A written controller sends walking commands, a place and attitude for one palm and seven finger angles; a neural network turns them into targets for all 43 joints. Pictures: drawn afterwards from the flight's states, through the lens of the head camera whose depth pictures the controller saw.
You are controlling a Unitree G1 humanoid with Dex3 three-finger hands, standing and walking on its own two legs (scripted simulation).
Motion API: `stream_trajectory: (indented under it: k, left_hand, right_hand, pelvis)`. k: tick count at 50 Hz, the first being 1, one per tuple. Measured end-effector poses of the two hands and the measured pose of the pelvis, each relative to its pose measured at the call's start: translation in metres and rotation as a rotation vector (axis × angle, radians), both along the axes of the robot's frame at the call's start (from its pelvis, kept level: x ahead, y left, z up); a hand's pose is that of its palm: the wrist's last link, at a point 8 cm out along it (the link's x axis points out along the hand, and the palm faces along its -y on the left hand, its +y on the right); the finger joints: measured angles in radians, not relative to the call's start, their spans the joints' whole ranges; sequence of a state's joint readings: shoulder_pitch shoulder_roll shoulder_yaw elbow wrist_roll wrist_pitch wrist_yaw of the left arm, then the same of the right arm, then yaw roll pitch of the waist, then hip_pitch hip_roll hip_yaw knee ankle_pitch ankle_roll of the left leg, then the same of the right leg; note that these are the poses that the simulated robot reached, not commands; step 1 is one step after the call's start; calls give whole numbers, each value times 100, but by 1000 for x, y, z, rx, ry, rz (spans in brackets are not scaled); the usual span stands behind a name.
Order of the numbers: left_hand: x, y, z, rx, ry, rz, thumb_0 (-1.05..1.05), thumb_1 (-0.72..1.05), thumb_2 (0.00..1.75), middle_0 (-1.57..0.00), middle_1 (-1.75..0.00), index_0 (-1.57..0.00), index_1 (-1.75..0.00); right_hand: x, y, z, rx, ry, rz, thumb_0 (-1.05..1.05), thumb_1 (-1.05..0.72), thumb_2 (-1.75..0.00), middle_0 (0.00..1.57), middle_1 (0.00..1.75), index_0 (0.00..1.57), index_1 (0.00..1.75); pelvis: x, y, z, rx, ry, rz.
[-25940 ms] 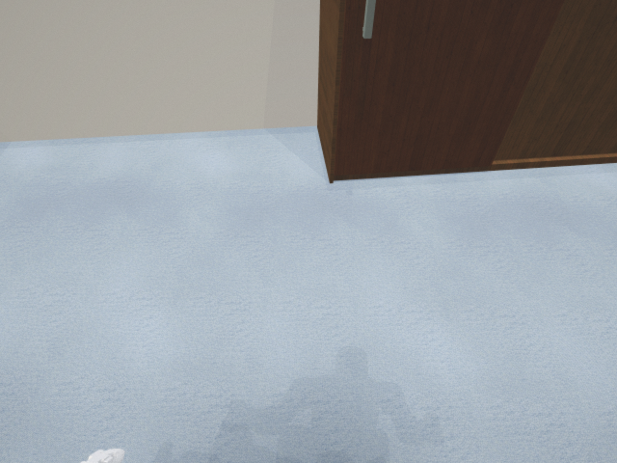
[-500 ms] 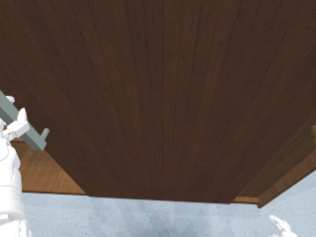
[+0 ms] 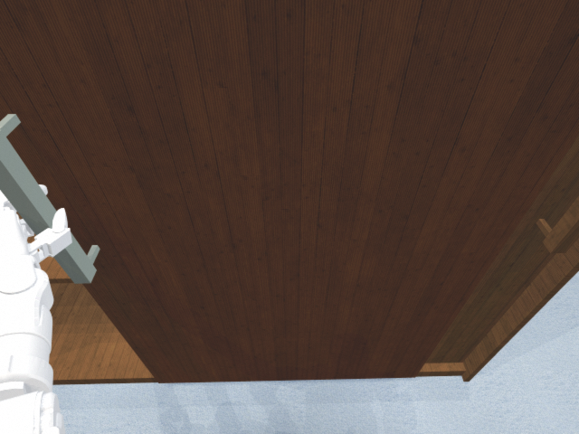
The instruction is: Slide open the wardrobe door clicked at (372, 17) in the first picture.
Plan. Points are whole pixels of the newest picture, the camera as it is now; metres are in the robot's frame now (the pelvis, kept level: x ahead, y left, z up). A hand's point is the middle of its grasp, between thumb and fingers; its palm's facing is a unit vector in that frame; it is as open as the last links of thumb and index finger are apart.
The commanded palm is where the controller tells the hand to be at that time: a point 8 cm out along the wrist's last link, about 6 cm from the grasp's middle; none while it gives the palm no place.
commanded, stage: stop walking and hold the door there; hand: left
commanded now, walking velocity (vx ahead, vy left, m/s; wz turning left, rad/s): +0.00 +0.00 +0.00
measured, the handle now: (52, 209) +0.40 +0.38 +0.11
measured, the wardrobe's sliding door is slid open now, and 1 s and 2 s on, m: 0.64 0.64 0.64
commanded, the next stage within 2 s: loosen the grip on the handle in 1.56 s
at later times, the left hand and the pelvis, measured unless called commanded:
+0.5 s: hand (50, 235) +0.34 +0.36 +0.11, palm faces +0.45 -0.86 -0.25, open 7.1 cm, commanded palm +0.31 +0.38 +0.10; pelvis -0.06 +0.07 -0.01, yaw +2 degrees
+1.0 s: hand (49, 234) +0.34 +0.35 +0.12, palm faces +0.37 -0.89 -0.26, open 6.9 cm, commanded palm +0.31 +0.37 +0.10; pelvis -0.10 +0.10 +0.00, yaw -2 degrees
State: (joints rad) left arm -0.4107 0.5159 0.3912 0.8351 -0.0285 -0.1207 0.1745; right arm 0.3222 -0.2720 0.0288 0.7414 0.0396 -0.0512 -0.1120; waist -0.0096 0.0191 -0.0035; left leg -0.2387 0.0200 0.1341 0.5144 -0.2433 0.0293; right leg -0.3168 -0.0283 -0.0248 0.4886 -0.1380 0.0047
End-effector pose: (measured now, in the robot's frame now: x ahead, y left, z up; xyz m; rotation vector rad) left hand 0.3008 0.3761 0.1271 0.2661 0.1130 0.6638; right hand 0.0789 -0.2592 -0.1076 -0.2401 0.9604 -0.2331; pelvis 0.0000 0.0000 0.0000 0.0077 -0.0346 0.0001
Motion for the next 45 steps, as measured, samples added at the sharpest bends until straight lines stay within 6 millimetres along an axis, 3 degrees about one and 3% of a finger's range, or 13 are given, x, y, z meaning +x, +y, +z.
stream_trajectory:
  k: [8,13,17,21,29,33,38,45]
  left_hand:
    - [0,0,0,9,0,2,-10,61,75,-24,-126,-18,-132]
    - [0,3,0,12,-3,-24,-11,59,75,-25,-127,-20,-132]
    - [0,9,0,-3,-8,-72,-11,57,74,-27,-129,-24,-134]
    - [0,15,-1,-18,-29,-138,-11,57,72,-27,-131,-26,-133]
    - [-1,18,-1,-26,-19,-209,-10,60,69,-23,-130,-22,-132]
    - [0,20,0,-7,-6,-231,-10,60,69,-23,-131,-21,-133]
    - [1,20,3,-2,30,-255,-10,60,71,-23,-130,-23,-135]
    - [1,21,3,-39,31,-267,-8,61,71,-20,-130,-25,-136]
  right_hand:
    - [7,-19,4,-43,5,-20,1,-90,-90,20,30,20,30]
    - [20,-24,5,-72,-18,-15,1,-90,-90,20,30,20,30]
    - [25,-11,9,-101,-40,14,1,-90,-90,20,30,20,30]
    - [21,16,10,-111,-62,27,1,-90,-90,20,30,20,30]
    - [-18,102,-3,54,-32,71,1,-90,-90,20,30,20,30]
    - [-44,129,-17,123,21,96,1,-90,-90,20,30,20,30]
    - [-77,132,-21,124,73,50,1,-90,-90,21,30,21,30]
    - [-110,102,-7,2,88,-24,1,-90,-90,21,30,21,30]
  pelvis:
    - [3,0,0,-3,7,5]
    - [-9,10,-5,-14,18,33]
    - [-28,28,-9,6,17,67]
    - [-47,53,-14,24,2,76]
    - [-66,80,-5,-12,28,16]
    - [-73,85,-6,-3,50,0]
    - [-83,96,-2,-29,37,-10]
    - [-90,103,-1,-18,28,-27]
